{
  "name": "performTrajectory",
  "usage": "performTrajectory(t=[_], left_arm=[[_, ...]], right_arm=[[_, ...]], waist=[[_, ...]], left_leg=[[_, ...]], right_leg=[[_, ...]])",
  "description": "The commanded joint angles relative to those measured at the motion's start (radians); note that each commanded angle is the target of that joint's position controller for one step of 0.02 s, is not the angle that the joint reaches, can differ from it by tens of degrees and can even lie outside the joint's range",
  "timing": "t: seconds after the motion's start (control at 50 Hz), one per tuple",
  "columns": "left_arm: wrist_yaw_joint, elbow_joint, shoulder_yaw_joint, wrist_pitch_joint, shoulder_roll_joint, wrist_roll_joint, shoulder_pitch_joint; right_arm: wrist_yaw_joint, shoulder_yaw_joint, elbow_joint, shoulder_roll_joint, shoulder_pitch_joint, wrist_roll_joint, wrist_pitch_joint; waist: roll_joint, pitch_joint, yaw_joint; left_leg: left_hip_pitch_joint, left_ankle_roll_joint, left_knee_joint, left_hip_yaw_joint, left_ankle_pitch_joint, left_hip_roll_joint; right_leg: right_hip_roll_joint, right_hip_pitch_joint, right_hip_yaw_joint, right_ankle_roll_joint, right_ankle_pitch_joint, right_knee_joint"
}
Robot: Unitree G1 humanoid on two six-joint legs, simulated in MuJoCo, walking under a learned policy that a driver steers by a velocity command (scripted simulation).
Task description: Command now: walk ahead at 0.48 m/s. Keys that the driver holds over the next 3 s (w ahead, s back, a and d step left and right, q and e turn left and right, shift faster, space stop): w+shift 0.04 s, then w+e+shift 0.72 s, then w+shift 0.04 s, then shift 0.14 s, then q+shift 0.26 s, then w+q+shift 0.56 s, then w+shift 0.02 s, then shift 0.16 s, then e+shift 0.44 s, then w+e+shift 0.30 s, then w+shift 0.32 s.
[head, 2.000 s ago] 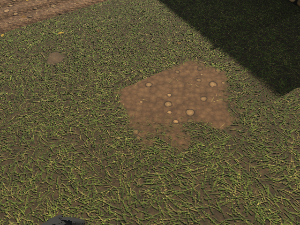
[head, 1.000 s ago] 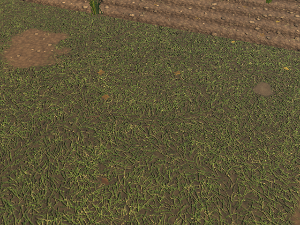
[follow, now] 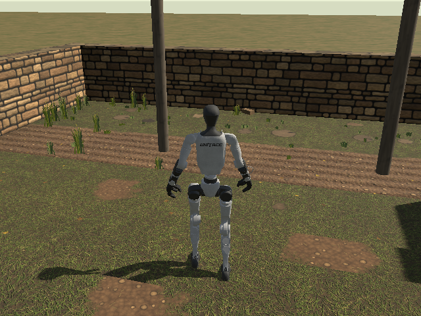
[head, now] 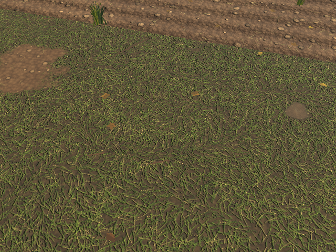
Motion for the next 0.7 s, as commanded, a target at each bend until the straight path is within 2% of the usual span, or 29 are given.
performTrajectory(t=[0.02,0.06,0.08,0.1,0.12,0.14,0.16,0.18,0.2,0.22,0.28,0.3,0.32,0.34,0.36,0.38,0.4,0.44,0.46,0.5,0.52,0.56,0.58,0.6,0.62,0.64,0.66,0.68,0.7], left_arm=[[0.021,-0.032,0.013,-0.018,0.11,-0.001,-0.025],[0.007,-0.026,0.018,-0.004,0.15,0.008,-0.049],[-0.006,-0.025,0.016,-0.003,0.151,0.03,-0.071],[0.005,-0.031,0.04,0.023,0.16,-0.071,-0.071],[0.016,-0.075,0.021,0.028,0.077,-0.062,-0.076],[0.035,-0.063,0.027,0.041,0.087,-0.048,-0.126],[0.03,-0.05,0.03,0.049,0.072,-0.058,-0.1],[0.023,-0.026,0.033,0.058,0.071,-0.055,-0.066],[0.013,-0.021,0.036,0.074,0.065,-0.043,-0.069],[0.002,-0.018,0.038,0.091,0.054,-0.024,-0.072],[-0.024,-0.045,0.034,0.109,0.016,-0.022,-0.138],[-0.026,-0.04,0.045,0.111,0.027,-0.009,-0.132],[-0.028,-0.039,0.05,0.111,0.03,-0.007,-0.138],[-0.023,-0.041,0.065,0.098,0.036,-0.013,-0.183],[-0.029,-0.032,0.062,0.088,0.022,-0.009,-0.199],[-0.043,-0.047,0.056,0.08,0.009,-0.016,-0.246],[-0.06,-0.039,0.054,0.08,-0.005,-0.01,-0.257],[-0.086,-0.01,0.051,0.09,-0.022,-0.018,-0.24],[-0.084,0.003,0.052,0.092,-0.015,-0.021,-0.241],[-0.068,-0.011,0.045,0.099,-0.025,0.009,-0.347],[-0.059,-0.018,0.039,0.098,-0.035,0.019,-0.374],[-0.027,0.009,0.036,0.095,-0.037,0.037,-0.306],[-0.012,0.051,0.04,0.094,-0.032,0.039,-0.172],[0.005,0.117,0.056,0.091,0.0,0.039,0.019],[0.022,0.196,0.093,0.077,0.071,0.034,0.206],[0.03,0.245,0.12,0.067,0.155,0.029,0.295],[0.022,0.276,0.135,0.067,0.299,0.006,0.301],[0.03,0.248,0.13,0.066,0.268,-0.028,0.326],[0.034,0.253,0.116,0.077,0.195,-0.028,0.332]], right_arm=[[-0.005,0.007,-0.119,-0.015,-0.156,-0.012,-0.044],[0.013,-0.004,-0.093,-0.048,-0.072,-0.006,-0.065],[0.014,-0.007,-0.074,-0.055,0.029,-0.009,-0.078],[0.01,-0.066,-0.001,-0.191,0.298,0.029,-0.014],[0.007,-0.093,0.034,-0.31,0.479,0.025,0.01],[-0.002,-0.069,0.023,-0.224,0.413,0.03,0.012],[-0.004,-0.055,-0.003,-0.171,0.305,0.024,0.018],[-0.006,-0.042,-0.015,-0.113,0.224,0.029,0.022],[-0.012,-0.034,-0.015,-0.084,0.185,0.041,0.022],[-0.022,-0.028,-0.014,-0.068,0.169,0.049,0.018],[-0.03,-0.03,0.025,-0.078,0.223,0.041,-0.011],[-0.028,-0.041,0.047,-0.108,0.251,0.013,-0.032],[-0.027,-0.039,0.058,-0.095,0.27,0.013,-0.041],[-0.03,-0.024,0.089,-0.036,0.259,0.023,-0.06],[-0.033,-0.024,0.099,-0.043,0.271,0.024,-0.072],[-0.044,-0.023,0.102,-0.047,0.213,0.03,-0.089],[-0.053,-0.019,0.105,-0.036,0.21,0.032,-0.094],[-0.065,-0.012,0.122,-0.024,0.219,0.024,-0.096],[-0.065,-0.012,0.127,-0.025,0.229,0.013,-0.09],[-0.061,0.001,0.163,0.002,0.315,0.007,-0.065],[-0.064,0.005,0.174,-0.004,0.347,0.006,-0.053],[-0.077,0.0,0.184,-0.062,0.363,0.007,-0.03],[-0.085,-0.001,0.19,-0.073,0.368,0.013,-0.012],[-0.09,-0.003,0.201,-0.069,0.366,0.017,0.005],[-0.084,-0.016,0.188,-0.071,0.312,0.033,0.016],[-0.071,-0.03,0.156,-0.041,0.175,0.032,0.025],[-0.072,-0.013,0.045,0.002,0.206,0.022,-0.001],[-0.063,0.004,0.001,-0.011,0.181,0.019,-0.011],[-0.058,0.007,-0.023,-0.029,0.109,0.006,-0.02]], waist=[[-0.1,0.121,0.015],[-0.083,0.105,-0.024],[-0.054,0.076,-0.083],[-0.021,-0.039,-0.203],[0.249,-0.141,-0.245],[0.06,-0.028,-0.215],[0.034,0.034,-0.145],[0.051,0.043,-0.097],[0.113,0.076,-0.076],[0.129,0.09,-0.069],[0.083,0.105,-0.071],[0.083,0.086,-0.075],[0.067,0.081,-0.071],[0.058,0.107,-0.039],[0.092,0.119,-0.049],[0.074,0.162,-0.008],[0.069,0.133,-0.014],[0.06,0.144,0.0],[0.054,0.169,-0.008],[0.023,0.209,-0.068],[0.018,0.226,-0.085],[0.009,0.179,-0.061],[0.036,0.107,-0.006],[0.067,0.006,0.075],[-0.026,-0.071,0.175],[-0.187,0.026,0.251],[-0.293,-0.048,0.102],[-0.105,-0.255,0.133],[0.015,-0.226,0.144]], left_leg=[[-0.142,0.04,-0.026,0.018,0.017,0.005],[0.137,0.045,-0.06,0.083,0.07,-0.04],[0.297,0.042,-0.052,0.072,0.078,-0.048],[0.527,0.116,-0.145,-0.184,0.037,0.12],[0.697,0.18,-0.318,-0.571,-0.148,0.358],[0.581,0.164,-0.339,-0.587,0.017,0.41],[0.472,0.132,-0.333,-0.43,0.121,0.38],[0.403,0.113,-0.36,-0.325,0.156,0.335],[0.351,0.091,-0.404,-0.245,0.113,0.298],[0.313,0.081,-0.427,-0.195,0.153,0.284],[0.298,0.11,-0.466,-0.074,0.232,0.289],[0.354,0.123,-0.418,-0.039,0.274,0.306],[0.368,0.117,-0.396,-0.001,0.31,0.305],[0.391,0.047,-0.394,0.035,0.183,0.257],[0.376,0.023,-0.374,0.07,0.144,0.251],[0.204,0.002,-0.393,0.144,0.065,0.219],[0.133,0.001,-0.37,0.183,0.002,0.215],[0.091,-0.003,-0.319,0.231,-0.045,0.234],[0.14,-0.007,-0.276,0.25,-0.023,0.244],[0.245,-0.008,-0.182,0.286,0.085,0.249],[0.301,-0.011,-0.129,0.301,0.176,0.255],[0.413,-0.009,0.109,0.326,0.577,0.263],[0.431,0.002,0.316,0.315,0.778,0.281],[0.381,0.007,0.564,0.282,0.848,0.288],[0.28,-0.004,0.926,0.245,0.759,0.229],[-0.098,-0.005,1.422,0.216,-0.193,0.056],[-0.533,-0.017,1.451,0.084,-0.433,0.043],[-0.66,-0.035,1.339,-0.017,-0.33,0.085],[-0.755,-0.031,1.275,-0.038,-0.278,0.1]], right_leg=[[-0.285,0.021,0.294,-0.214,-0.105,-0.293],[-0.189,-0.144,0.18,-0.186,-0.04,-0.2],[-0.134,-0.254,0.149,-0.185,0.064,-0.064],[-0.013,-0.442,0.017,-0.063,0.495,0.294],[0.086,-0.686,0.039,-0.029,-0.048,0.68],[0.063,-0.78,0.212,-0.049,-0.027,0.743],[0.004,-0.74,0.224,-0.053,0.065,0.705],[-0.036,-0.678,0.195,-0.045,0.125,0.663],[-0.065,-0.661,0.169,-0.031,0.147,0.619],[-0.076,-0.644,0.149,-0.017,0.186,0.606],[-0.074,-0.709,0.102,-0.001,0.299,0.596],[-0.074,-0.749,0.094,-0.013,0.387,0.639],[-0.075,-0.781,0.096,-0.022,0.427,0.643],[-0.071,-0.824,0.143,-0.03,0.542,0.515],[-0.055,-0.806,0.111,-0.04,0.637,0.459],[-0.047,-0.691,0.068,-0.029,0.816,0.308],[-0.038,-0.555,0.016,-0.041,0.968,0.273],[-0.049,-0.468,0.004,-0.073,1.097,0.25],[-0.05,-0.498,-0.02,-0.085,1.08,0.231],[-0.034,-0.551,-0.102,-0.098,1.036,0.145],[-0.022,-0.561,-0.131,-0.1,0.993,0.095],[0.03,-0.472,-0.197,-0.108,0.897,0.001],[0.034,-0.349,-0.202,-0.129,0.871,-0.033],[0.037,-0.133,-0.191,-0.148,0.845,-0.02],[0.033,0.081,-0.105,-0.203,0.832,-0.108],[-0.037,0.271,-0.001,-0.283,0.875,-0.17],[-0.135,0.597,0.096,-0.257,1.545,0.274],[-0.19,0.745,0.284,-0.358,1.352,0.242],[-0.203,0.683,0.424,-0.39,0.895,0.09]])
Next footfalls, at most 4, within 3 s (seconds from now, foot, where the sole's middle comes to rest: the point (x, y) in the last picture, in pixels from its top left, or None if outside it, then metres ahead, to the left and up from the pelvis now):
0.64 right None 0.46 -0.15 -0.95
0.96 left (218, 199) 0.84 -0.19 -0.95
1.36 right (263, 220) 0.74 -0.39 -0.95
1.90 left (230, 159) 1.22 -0.31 -1.14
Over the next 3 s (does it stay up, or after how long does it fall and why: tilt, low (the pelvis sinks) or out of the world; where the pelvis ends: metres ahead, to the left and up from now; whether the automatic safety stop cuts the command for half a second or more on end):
stays up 1.61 -0.45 -0.36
